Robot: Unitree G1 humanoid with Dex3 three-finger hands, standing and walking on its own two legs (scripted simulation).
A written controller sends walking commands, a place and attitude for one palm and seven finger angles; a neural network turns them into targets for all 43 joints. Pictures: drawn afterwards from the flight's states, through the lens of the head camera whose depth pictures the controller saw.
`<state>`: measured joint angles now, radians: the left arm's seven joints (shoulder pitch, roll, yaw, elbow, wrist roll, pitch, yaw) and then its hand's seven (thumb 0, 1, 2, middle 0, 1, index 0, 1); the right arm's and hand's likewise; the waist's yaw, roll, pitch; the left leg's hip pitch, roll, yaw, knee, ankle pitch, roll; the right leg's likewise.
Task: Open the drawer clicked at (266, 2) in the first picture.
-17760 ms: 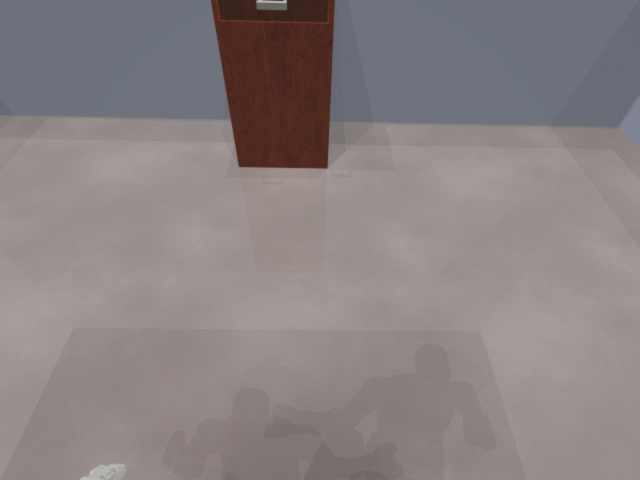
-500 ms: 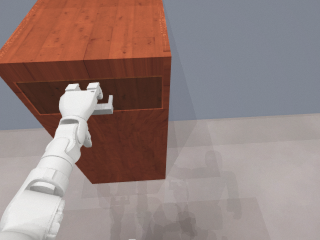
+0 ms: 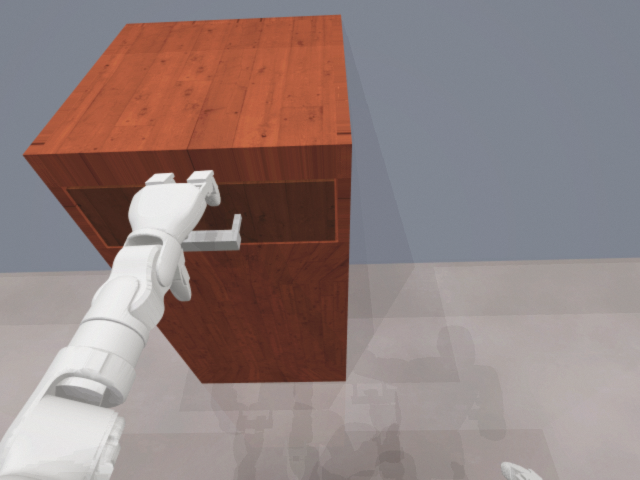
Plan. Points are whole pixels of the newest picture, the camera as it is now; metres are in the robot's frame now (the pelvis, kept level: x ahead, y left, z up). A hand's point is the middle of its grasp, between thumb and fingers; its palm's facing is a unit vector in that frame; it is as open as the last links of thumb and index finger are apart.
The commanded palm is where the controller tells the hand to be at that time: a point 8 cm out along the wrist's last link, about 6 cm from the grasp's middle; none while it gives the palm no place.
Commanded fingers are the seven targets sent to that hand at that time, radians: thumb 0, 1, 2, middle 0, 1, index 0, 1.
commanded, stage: re-aim the fingers above the handle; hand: left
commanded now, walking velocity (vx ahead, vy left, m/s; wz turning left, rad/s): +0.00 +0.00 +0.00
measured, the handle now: (207, 230) +0.48 +0.20 +0.02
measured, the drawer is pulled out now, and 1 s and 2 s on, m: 0.00 0.00 0.00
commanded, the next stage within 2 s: none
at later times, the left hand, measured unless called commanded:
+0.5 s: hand (186, 232) +0.42 +0.20 +0.07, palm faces -0.02 -0.04 -1.00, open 13.9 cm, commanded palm +0.40 +0.21 +0.14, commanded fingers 0.00 -0.50 0.30 -0.30 -1.20 -0.30 -1.20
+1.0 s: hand (186, 230) +0.43 +0.20 +0.07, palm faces +0.00 -0.05 -1.00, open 13.9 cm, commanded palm +0.40 +0.21 +0.14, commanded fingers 0.00 -0.50 0.30 -0.30 -1.20 -0.30 -1.20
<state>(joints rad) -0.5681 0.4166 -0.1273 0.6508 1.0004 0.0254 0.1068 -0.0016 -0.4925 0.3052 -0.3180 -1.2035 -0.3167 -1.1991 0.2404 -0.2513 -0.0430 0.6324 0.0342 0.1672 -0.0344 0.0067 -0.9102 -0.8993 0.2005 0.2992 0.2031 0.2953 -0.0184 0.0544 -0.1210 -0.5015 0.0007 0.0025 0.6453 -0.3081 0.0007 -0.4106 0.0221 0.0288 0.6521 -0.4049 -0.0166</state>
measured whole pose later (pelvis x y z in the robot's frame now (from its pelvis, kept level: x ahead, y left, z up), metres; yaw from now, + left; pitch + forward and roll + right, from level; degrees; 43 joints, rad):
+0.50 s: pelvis +0.00 +0.00 +0.00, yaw +0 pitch +10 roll +0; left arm -0.60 0.44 -0.10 0.71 1.00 0.00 0.13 0.00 -0.49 0.31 -0.32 -1.20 -0.31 -1.20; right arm 0.27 -0.25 -0.05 0.66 0.04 0.17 -0.03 0.01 -0.91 -0.90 0.20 0.30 0.20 0.30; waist -0.04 0.06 -0.12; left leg -0.53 0.00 0.00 0.66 -0.31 -0.01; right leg -0.44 0.03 0.03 0.67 -0.41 -0.02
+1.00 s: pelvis -0.01 +0.01 +0.00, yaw +0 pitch +11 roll +0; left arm -0.63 0.42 -0.11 0.73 1.01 0.01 0.16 0.00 -0.49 0.31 -0.32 -1.20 -0.32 -1.20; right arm 0.28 -0.24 -0.06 0.66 0.03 0.16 -0.02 0.01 -0.91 -0.90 0.20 0.30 0.20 0.30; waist -0.04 0.05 -0.12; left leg -0.55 0.00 0.01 0.67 -0.31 0.01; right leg -0.46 0.02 0.03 0.67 -0.40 -0.01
